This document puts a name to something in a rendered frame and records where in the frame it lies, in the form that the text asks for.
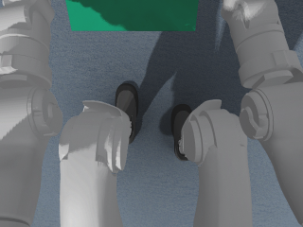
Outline robot left thigh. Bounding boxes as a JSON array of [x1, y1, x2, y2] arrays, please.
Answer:
[[60, 111, 129, 227]]

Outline right robot forearm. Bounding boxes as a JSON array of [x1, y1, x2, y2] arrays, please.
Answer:
[[221, 0, 303, 90]]

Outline left robot upper arm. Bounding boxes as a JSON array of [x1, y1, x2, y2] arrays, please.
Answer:
[[0, 86, 63, 227]]

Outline left robot forearm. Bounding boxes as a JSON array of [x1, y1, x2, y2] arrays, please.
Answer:
[[0, 0, 55, 90]]

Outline right robot upper arm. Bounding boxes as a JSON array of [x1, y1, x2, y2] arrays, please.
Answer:
[[239, 81, 303, 227]]

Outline robot left shin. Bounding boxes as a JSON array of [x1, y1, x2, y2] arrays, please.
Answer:
[[59, 100, 132, 161]]

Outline carton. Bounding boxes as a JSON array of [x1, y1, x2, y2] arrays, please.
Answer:
[[65, 0, 199, 31]]

